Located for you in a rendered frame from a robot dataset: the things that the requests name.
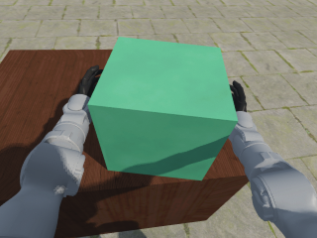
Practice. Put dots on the robot left forearm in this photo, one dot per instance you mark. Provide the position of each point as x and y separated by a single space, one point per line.
69 132

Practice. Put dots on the right robot hand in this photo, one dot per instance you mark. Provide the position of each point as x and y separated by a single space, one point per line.
239 97

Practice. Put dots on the pedestal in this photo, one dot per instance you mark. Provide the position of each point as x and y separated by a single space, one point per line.
34 87

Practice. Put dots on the robot right upper arm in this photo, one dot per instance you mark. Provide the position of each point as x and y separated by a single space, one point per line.
286 199

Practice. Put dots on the carton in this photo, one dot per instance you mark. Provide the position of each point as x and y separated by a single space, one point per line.
162 109

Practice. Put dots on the robot left upper arm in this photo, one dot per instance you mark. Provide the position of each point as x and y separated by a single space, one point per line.
53 173

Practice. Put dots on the left robot hand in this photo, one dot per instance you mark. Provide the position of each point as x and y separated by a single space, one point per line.
87 84

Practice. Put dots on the robot right forearm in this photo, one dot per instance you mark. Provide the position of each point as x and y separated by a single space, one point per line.
253 152

